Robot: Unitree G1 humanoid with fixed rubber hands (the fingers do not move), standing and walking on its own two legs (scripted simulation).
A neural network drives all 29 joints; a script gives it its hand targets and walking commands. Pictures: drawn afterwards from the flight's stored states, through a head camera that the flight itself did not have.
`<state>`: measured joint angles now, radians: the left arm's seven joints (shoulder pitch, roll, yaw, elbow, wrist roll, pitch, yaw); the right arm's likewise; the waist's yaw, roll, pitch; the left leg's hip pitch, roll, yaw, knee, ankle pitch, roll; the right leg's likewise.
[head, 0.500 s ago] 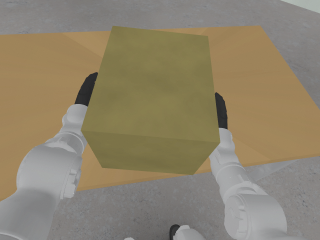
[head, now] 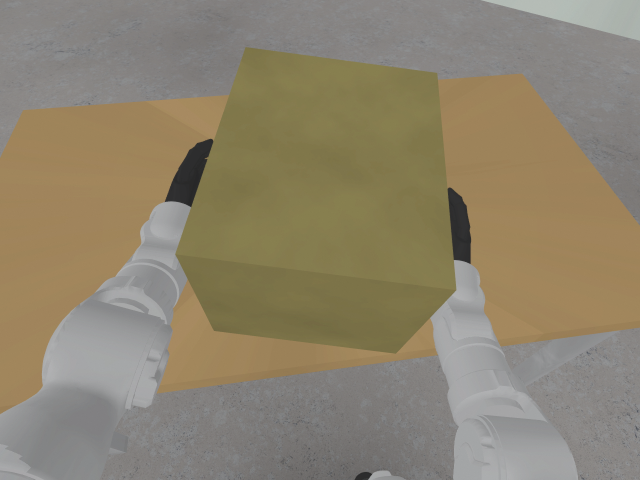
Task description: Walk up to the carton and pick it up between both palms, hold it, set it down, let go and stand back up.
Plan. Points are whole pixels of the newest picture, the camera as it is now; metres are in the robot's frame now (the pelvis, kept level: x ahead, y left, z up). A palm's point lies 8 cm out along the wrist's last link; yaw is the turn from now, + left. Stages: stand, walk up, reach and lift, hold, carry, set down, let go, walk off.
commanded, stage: reach and lift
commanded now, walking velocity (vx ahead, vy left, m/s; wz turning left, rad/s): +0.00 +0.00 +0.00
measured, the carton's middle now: (322, 204) +0.46 -0.04 +0.06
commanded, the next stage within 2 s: hold in 2.00 s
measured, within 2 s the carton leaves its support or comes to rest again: neither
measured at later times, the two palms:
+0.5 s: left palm (145, 178) +0.43 +0.16 +0.16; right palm (454, 233) +0.36 -0.18 +0.11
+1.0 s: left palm (129, 197) +0.39 +0.16 +0.17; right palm (467, 227) +0.35 -0.18 +0.14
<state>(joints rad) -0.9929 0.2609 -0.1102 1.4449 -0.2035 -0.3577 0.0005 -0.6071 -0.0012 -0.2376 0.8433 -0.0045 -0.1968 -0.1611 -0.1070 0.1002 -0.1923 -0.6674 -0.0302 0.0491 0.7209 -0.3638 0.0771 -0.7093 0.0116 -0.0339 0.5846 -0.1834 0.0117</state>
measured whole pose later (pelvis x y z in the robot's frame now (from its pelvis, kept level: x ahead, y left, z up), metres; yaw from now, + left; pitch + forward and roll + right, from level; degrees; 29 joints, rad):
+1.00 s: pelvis -0.01 +0.00 +0.02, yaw +1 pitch -1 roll -3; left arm -0.80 0.21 -0.05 0.98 -0.20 0.20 0.12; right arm -0.56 -0.06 -0.19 0.68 0.00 0.22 -0.11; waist -0.05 0.08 -0.11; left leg -0.22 -0.03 0.05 0.54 -0.31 0.08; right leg -0.25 0.02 -0.03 0.39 -0.12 0.02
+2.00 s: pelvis -0.02 -0.02 +0.03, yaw +1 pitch -1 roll -1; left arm -0.68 0.16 0.17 0.50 -0.06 0.53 0.12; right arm -0.63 -0.07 -0.18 0.50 0.00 0.42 -0.06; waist -0.01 0.06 -0.06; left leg -0.19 -0.03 0.05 0.46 -0.25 0.06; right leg -0.24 0.02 -0.02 0.35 -0.08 -0.01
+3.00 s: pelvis -0.03 -0.02 +0.03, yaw +1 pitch -4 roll -2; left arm -0.68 0.15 0.18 0.40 -0.01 0.66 0.09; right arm -0.64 -0.07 -0.18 0.43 0.01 0.51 -0.05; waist -0.01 0.04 -0.06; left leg -0.15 -0.03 0.05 0.46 -0.24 0.07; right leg -0.19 0.02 -0.02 0.32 -0.06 -0.01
